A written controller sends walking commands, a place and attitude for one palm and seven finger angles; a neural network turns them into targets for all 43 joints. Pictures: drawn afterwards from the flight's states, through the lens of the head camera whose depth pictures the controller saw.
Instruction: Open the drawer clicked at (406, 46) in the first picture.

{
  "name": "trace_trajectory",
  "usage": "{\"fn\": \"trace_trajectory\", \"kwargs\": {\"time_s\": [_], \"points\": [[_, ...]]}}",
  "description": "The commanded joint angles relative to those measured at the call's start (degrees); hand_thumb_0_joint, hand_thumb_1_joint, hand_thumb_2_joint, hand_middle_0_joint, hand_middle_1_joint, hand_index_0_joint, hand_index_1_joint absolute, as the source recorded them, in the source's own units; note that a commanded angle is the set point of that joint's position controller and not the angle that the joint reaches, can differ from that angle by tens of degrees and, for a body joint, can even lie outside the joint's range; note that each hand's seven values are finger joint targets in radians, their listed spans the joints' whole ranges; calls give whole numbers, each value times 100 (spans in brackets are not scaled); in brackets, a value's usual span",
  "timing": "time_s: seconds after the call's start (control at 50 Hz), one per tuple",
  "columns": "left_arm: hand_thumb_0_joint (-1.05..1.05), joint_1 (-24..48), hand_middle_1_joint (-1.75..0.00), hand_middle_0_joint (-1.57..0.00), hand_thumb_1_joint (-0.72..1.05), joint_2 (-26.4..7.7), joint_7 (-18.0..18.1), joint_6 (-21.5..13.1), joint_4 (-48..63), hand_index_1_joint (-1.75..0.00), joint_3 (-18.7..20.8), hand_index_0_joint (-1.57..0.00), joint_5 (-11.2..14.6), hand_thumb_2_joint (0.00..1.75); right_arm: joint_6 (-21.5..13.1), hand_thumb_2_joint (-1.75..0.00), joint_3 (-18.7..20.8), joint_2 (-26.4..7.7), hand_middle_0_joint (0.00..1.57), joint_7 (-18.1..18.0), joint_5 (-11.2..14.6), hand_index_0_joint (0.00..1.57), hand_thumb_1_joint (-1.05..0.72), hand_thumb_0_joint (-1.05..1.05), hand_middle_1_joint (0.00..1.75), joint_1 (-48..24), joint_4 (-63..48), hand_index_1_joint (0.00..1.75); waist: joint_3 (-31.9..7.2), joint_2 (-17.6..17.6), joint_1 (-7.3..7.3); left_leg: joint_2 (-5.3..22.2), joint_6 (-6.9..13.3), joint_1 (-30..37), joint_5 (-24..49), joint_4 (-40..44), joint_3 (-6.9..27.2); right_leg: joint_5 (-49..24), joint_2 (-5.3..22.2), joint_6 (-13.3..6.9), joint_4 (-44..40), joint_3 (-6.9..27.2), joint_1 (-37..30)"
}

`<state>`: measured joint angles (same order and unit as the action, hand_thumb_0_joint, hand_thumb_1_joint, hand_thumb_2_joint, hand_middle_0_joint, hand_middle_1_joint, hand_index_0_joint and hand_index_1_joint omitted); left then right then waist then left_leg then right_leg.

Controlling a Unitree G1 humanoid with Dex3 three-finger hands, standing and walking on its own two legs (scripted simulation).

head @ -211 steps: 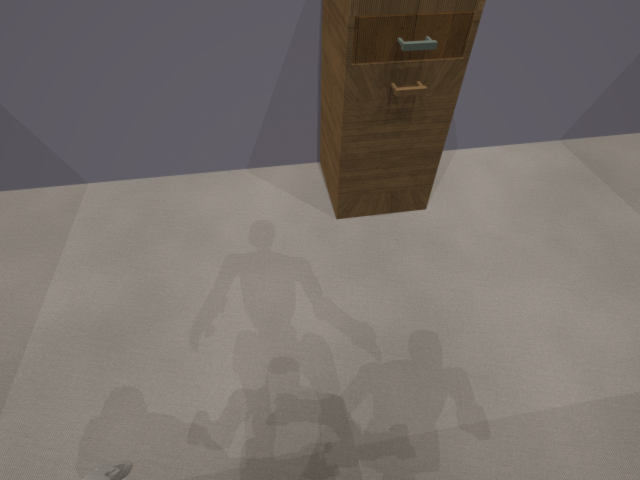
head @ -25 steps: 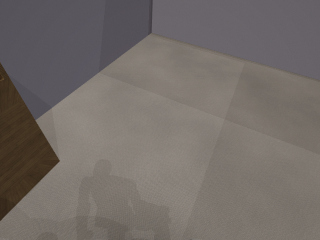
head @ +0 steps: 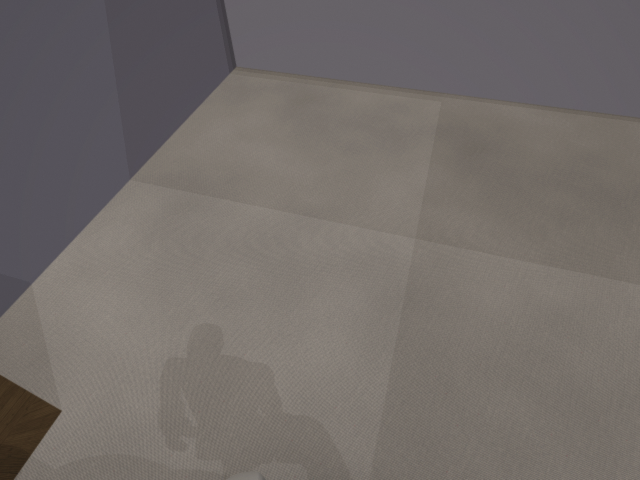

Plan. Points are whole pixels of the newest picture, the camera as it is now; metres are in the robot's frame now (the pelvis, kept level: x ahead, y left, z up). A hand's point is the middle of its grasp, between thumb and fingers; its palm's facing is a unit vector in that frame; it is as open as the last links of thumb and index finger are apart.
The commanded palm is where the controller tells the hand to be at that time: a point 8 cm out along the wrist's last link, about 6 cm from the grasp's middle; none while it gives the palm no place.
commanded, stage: walk to a spot facing it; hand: left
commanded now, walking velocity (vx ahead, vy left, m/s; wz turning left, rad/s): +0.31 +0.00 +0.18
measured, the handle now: out of the picture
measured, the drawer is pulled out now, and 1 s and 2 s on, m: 0.00 0.00 0.00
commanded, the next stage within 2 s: turn to face it in 0.12 s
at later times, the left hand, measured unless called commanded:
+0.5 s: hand (169, 457) +0.18 +0.25 -0.18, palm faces +0.20 -0.96 -0.18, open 7.4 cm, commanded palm none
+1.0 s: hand (195, 461) +0.17 +0.20 -0.14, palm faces +0.46 -0.85 -0.26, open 7.4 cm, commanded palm none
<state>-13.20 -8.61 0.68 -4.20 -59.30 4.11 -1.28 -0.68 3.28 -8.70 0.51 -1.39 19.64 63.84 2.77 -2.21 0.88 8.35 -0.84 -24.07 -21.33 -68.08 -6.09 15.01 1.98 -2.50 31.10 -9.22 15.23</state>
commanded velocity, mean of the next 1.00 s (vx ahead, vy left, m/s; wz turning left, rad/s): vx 0.05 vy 0.00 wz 0.51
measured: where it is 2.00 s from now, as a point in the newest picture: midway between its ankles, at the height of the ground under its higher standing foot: outside the picture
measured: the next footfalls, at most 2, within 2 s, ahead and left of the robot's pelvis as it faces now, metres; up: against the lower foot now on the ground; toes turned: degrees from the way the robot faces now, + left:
left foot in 0.28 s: +0.26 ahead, +0.16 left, +0.00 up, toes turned +14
right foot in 0.74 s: +0.28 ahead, -0.09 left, +0.00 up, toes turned +13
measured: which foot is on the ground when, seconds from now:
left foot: up 0.00-0.26, down 0.28-0.74, up 0.76-1.00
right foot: down 0.00-0.30, up 0.32-0.72, down 0.74-1.00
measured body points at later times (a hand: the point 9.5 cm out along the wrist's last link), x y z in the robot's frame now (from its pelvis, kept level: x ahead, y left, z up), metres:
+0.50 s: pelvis +0.16 +0.05 +0.00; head +0.19 +0.07 +0.45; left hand +0.17 +0.30 -0.16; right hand +0.25 -0.17 -0.14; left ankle +0.22 +0.15 -0.73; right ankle +0.15 -0.09 -0.65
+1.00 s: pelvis +0.18 -0.01 +0.01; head +0.22 -0.02 +0.46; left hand +0.15 +0.24 -0.12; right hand +0.36 -0.23 -0.15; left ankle +0.12 +0.13 -0.66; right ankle +0.24 -0.10 -0.73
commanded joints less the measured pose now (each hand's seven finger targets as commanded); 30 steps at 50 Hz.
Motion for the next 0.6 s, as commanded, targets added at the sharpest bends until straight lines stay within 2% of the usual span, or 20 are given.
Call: {"fn": "trace_trajectory", "kwargs": {"time_s": [0.0,0.06,0.1,0.16,0.2,0.22,0.24,0.26,0.28,0.3,0.32,0.34,0.36,0.38,0.4,0.42,0.44,0.46,0.52,0.58], "points": [[0,-568,-30,-20,90,-578,59,-65,-45,-30,15,-20,-46,90,-71,-90,50,-76,20,7,-12,20,-90,0,30,-20,-453,30,153,755,26,234,-129,-725,493,615,208,-961,1534,-575,-1966,1084,-108],[0,-598,-30,-20,90,-660,47,-95,-126,-30,-20,-20,-36,90,-72,-90,40,-36,20,88,17,20,-90,0,30,-392,-629,30,362,811,16,177,-148,-648,898,1702,120,-933,1428,-562,-2076,823,-137],[0,-660,-30,-20,90,-717,41,-100,-171,-30,-11,-20,-26,90,-112,-90,25,-66,20,125,22,20,-90,0,30,-629,-723,30,348,897,-59,89,-116,-531,1114,2339,3,-1009,1398,-499,-1964,641,-348],[0,-826,-30,-20,90,-796,43,-73,-265,-30,-3,-20,-32,90,-168,-90,28,-169,20,145,23,20,-90,0,30,-905,-842,30,365,894,-169,-71,-8,-336,1115,2856,-130,-1303,1452,-428,-1755,630,-729],[0,-795,-30,-20,90,-813,58,-38,-272,-30,7,-20,-26,90,-200,-90,31,-287,20,113,13,20,-90,0,30,-784,-812,30,357,699,-56,-147,53,117,1154,3225,-184,-1752,1457,-360,-1359,525,-780],[0,-755,-30,-20,90,-825,69,-16,-276,-30,7,-20,-9,90,-213,-90,58,-376,20,83,-7,20,-90,0,30,-379,-681,30,143,402,133,-324,86,676,1416,3562,-267,-2235,1298,-227,-720,230,-813],[0,-811,-30,-20,90,-780,73,14,-270,-30,-2,-20,19,90,-238,-90,101,-605,20,53,-36,20,-90,0,30,252,-493,30,-321,-18,340,-353,151,1522,2106,3857,-171,-2352,1031,-13,327,-107,-726],[0,-1014,-30,-20,90,-569,62,48,-198,-30,-22,-20,59,90,-268,-90,212,-1183,20,-11,-76,20,-90,0,30,839,-425,30,-915,-1154,461,550,520,2569,3371,4065,1084,-917,453,301,1716,-327,104],[0,-1123,-30,-20,90,-402,37,70,-53,-30,-77,-20,125,90,-229,-90,271,-1592,20,-77,-14,20,-90,0,30,1060,-392,30,-1241,-2149,431,1653,1186,3175,4888,4489,2530,2156,-92,479,3290,-139,1093],[0,-813,-30,-20,90,-578,78,103,89,-30,-57,-20,71,90,-156,-90,216,-1537,20,-102,30,20,-90,0,30,862,-423,30,-1110,-1370,390,1704,1429,2749,4341,4665,2452,2306,39,370,3906,418,1190],[0,-542,-30,-20,90,-483,83,139,101,-30,-57,-20,52,90,-183,-90,184,-1335,20,-156,25,20,-90,0,30,520,-475,30,-925,-1427,327,1464,1335,2454,4147,4740,2364,1870,220,406,4148,609,1545],[0,-293,-30,-20,90,-514,52,159,163,-30,-15,-20,43,90,-191,-90,148,-1178,20,-166,32,20,-90,0,30,193,-605,30,-587,-1031,245,1339,1252,1918,3794,4800,2237,1556,339,445,4227,713,1678],[0,-133,-30,-20,90,-511,7,190,190,-30,3,-20,33,90,-199,-90,94,-1013,20,-168,36,20,-90,0,30,-122,-710,30,-262,-607,123,1134,1100,1334,3581,4906,1942,1261,478,505,3997,792,1527],[0,-232,-30,-20,90,-437,-3,247,183,-30,5,-20,32,90,-203,-90,75,-962,20,-173,30,20,-90,0,30,-301,-770,30,-336,-484,-11,916,968,1143,3604,4953,1649,1010,460,557,3755,798,1308],[0,-343,-30,-20,90,-396,1,303,199,-30,18,-20,37,90,-202,-90,73,-961,20,-174,34,20,-90,0,30,-383,-811,30,-442,-398,-74,776,898,1034,3597,4983,1474,831,404,595,3628,764,1162],[0,-442,-30,-20,90,-384,12,361,219,-30,35,-20,45,90,-187,-90,87,-986,20,-170,39,20,-90,0,30,-457,-849,30,-596,-472,-135,689,880,1016,3357,5026,1373,714,380,623,3513,758,1088],[0,-430,-30,-20,90,-417,27,413,253,-30,64,-20,35,90,-165,-90,130,-958,20,-163,34,20,-90,0,30,-457,-888,30,-704,-447,-124,644,888,1026,3082,5073,1412,631,360,644,3420,753,1070],[0,-413,-30,-20,90,-445,30,447,308,-30,77,-20,34,90,-136,-90,147,-993,20,-158,37,20,-90,0,30,-494,-918,30,-734,-389,-143,627,926,1012,2743,5141,1495,564,357,658,3293,767,1087],[0,-29,-30,-20,90,-485,50,533,589,-30,98,-20,34,90,-30,-90,217,-1123,20,-120,4,20,-90,0,30,-514,-1014,30,-627,-273,-53,626,1036,873,1678,5278,1872,646,311,695,2705,799,1150],[0,276,-30,-20,90,-504,56,548,854,-30,95,-20,41,90,62,-90,281,-1232,20,-91,-29,20,-90,0,30,-579,-1087,30,-503,-478,5,574,1065,703,1217,5238,2108,779,226,690,1816,769,886]]}}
